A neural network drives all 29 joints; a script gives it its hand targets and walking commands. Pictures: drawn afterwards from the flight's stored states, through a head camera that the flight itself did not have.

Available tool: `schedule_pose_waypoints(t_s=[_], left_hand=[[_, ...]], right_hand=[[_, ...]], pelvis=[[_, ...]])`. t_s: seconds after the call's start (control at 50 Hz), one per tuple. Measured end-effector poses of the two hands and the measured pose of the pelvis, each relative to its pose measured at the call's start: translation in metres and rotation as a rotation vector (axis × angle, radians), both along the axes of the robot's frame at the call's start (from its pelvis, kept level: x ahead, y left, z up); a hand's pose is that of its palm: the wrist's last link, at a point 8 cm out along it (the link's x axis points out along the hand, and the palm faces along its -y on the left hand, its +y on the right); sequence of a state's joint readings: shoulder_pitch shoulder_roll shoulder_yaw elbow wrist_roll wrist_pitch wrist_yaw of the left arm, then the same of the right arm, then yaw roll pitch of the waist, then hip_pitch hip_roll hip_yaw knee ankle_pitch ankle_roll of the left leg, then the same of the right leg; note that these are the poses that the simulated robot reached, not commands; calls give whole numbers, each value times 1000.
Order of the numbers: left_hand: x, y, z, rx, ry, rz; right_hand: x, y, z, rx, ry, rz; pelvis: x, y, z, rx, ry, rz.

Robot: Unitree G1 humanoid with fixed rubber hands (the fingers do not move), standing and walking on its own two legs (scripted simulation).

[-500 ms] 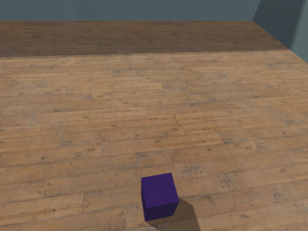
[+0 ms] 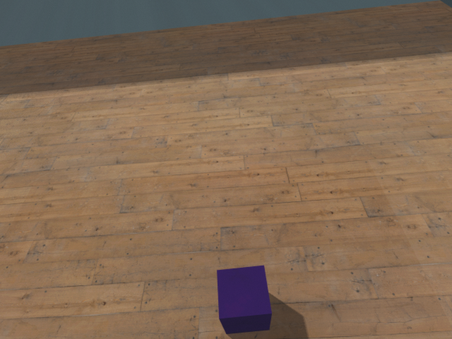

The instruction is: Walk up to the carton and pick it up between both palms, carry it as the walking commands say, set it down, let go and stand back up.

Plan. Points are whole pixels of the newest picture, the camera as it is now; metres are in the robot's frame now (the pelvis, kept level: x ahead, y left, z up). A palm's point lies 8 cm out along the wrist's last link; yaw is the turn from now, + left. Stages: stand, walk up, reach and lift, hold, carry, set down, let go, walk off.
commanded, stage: walk up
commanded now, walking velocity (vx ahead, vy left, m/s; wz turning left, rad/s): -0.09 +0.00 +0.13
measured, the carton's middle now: (244, 301) +0.37 +0.03 -0.64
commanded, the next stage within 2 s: stand in 1.02 s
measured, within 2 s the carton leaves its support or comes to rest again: neither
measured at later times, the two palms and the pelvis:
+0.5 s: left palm out of the picture -0.01 +0.27 -0.15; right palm out of the picture +0.02 -0.19 -0.13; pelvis -0.02 +0.03 +0.00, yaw +0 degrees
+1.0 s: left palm out of the picture -0.05 +0.23 -0.14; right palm out of the picture -0.04 -0.22 -0.14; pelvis -0.03 +0.01 +0.01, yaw +1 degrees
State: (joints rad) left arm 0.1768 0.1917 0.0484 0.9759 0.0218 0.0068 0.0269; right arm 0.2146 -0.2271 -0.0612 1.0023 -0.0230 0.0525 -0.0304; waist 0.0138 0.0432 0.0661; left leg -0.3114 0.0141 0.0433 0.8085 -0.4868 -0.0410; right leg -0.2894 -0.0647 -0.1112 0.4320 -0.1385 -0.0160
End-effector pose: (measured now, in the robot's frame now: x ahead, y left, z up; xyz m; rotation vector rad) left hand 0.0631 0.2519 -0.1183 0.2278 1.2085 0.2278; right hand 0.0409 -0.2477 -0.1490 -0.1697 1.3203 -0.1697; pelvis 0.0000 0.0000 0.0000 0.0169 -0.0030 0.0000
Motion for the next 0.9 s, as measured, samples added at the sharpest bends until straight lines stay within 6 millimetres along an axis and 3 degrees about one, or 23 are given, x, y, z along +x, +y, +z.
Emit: schedule_pose_waypoints(t_s=[0.12, 0.22, 0.32, 0.46, 0.62, 0.9], left_hand=[[-24, 18, -14, -8, 26, 41], [-37, 36, -29, -58, 51, 65], [-54, 36, -28, -100, 121, 51], [-71, 22, -33, -111, 173, 53], [-80, 1, -25, -107, 174, 35], [-110, -15, -22, -107, 218, 52]], right_hand=[[8, 6, 10, -33, -45, 39], [-14, 20, 19, -74, -42, 39], [-30, 41, 31, -62, -38, 23], [-26, 61, 20, -6, -44, 13], [-31, 53, 11, 24, -15, 2], [-67, 33, 10, 17, 71, -12]], pelvis=[[-11, 9, -4, -10, 0, 25], [-16, 27, -7, -26, -6, 33], [-16, 36, 4, -30, -11, 18], [-15, 35, 2, -11, -11, 2], [-18, 29, 4, -15, -20, 9], [-24, 14, 5, -15, -24, 16]])
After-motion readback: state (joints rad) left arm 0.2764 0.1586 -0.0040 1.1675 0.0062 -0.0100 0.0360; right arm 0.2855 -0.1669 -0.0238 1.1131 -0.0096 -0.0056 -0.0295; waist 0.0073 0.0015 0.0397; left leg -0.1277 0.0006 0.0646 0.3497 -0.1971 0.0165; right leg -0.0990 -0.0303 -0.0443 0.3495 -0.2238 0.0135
